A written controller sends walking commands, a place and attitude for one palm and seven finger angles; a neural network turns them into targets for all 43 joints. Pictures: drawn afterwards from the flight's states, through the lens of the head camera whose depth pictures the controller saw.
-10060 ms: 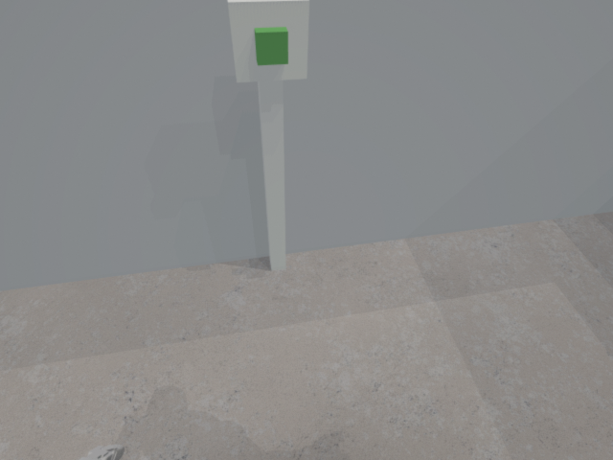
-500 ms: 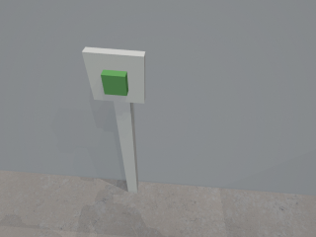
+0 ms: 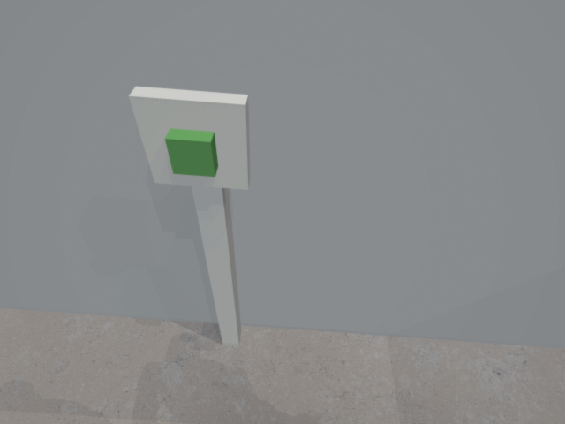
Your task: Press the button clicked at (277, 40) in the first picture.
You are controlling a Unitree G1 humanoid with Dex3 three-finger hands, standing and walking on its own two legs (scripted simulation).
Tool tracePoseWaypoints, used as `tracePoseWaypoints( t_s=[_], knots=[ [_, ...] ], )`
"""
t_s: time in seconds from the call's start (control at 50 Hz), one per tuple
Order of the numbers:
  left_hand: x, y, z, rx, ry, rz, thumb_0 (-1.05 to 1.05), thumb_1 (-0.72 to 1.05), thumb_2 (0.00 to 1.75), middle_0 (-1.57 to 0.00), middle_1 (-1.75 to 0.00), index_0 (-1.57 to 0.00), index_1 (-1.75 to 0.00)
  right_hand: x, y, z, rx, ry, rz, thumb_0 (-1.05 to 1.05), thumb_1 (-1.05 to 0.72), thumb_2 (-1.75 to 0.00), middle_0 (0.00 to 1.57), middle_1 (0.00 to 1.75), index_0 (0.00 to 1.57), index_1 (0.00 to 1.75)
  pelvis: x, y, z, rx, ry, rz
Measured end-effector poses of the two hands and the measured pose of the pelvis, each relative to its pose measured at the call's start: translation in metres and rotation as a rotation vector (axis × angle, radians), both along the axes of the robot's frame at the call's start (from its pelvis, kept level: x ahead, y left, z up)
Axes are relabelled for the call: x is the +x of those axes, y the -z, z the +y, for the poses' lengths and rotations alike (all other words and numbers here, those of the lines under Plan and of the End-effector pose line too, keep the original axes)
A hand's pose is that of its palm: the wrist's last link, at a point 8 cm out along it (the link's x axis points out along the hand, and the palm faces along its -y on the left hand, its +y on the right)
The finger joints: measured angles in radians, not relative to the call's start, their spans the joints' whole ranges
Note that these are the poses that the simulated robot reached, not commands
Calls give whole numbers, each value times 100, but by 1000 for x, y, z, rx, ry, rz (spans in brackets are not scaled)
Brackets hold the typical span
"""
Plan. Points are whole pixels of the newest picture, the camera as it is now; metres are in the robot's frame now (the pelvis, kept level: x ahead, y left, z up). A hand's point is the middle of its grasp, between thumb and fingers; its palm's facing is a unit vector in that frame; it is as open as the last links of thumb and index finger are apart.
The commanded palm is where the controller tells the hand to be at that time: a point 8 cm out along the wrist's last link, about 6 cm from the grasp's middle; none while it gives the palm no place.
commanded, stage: raise the hand and make a fist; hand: left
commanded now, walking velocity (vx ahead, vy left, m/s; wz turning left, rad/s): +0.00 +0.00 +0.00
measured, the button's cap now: (193, 152) +0.49 +0.18 +0.13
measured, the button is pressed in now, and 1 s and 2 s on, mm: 0 0 0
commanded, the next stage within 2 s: aim a knuckle at the button in 1.98 s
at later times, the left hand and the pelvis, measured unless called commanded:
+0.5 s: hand (139, 410) +0.15 +0.20 -0.03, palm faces +0.12 -0.99 -0.02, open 4.7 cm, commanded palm +0.14 +0.26 -0.01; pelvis +0.01 -0.05 -0.07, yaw +5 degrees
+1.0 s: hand (129, 358) +0.19 +0.21 +0.02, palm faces +0.01 -1.00 -0.04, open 3.1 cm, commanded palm +0.16 +0.27 +0.05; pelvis +0.01 -0.01 -0.04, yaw +4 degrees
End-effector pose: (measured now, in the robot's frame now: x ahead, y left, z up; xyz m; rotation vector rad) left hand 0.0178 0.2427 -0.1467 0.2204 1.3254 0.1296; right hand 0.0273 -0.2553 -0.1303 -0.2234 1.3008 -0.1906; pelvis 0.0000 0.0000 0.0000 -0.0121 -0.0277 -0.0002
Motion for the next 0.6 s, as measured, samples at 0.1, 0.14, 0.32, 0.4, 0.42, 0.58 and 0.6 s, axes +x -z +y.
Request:
tracePoseWaypoints(
  t_s=[0.1,0.14,0.32,0.4,0.42,0.58,0.6],
  knots=[
    [91,-79,10,30,-141,-634,1,91,90,-23,-33,-23,-33,34,-13,2,-4,-61,-277,1,-90,-89,20,30,20,29,-2,5,-6,28,-39,12],
    [126,-121,10,27,-126,-892,1,91,90,-25,-35,-26,-36,55,-15,2,13,-95,-385,1,-90,-89,20,30,20,29,-4,10,-9,37,-60,19],
    [153,-128,12,-138,128,-1283,0,91,90,-44,-56,-44,-57,146,-27,-15,13,-194,-717,1,-90,-89,20,30,20,30,-13,54,-34,7,-55,173],
    [119,-88,4,-245,78,-1125,0,91,90,-54,-68,-55,-68,172,-35,-25,-32,-262,-769,1,-90,-89,20,30,20,30,-7,66,-41,-10,-63,208],
    [112,-87,3,-242,56,-1120,1,91,90,-57,-71,-57,-71,177,-37,-26,-43,-274,-771,1,-90,-89,20,30,20,30,-4,67,-42,-16,-67,210],
    [123,-152,9,-56,89,-1388,2,90,90,-79,-94,-79,-95,194,-23,-10,-14,-318,-726,1,-90,-89,20,30,20,30,7,67,-45,-55,-105,202],
    [130,-154,10,-66,116,-1384,1,90,90,-82,-97,-82,-98,193,-19,-6,1,-310,-717,1,-90,-89,20,30,20,30,6,67,-45,-56,-104,204]
  ],
)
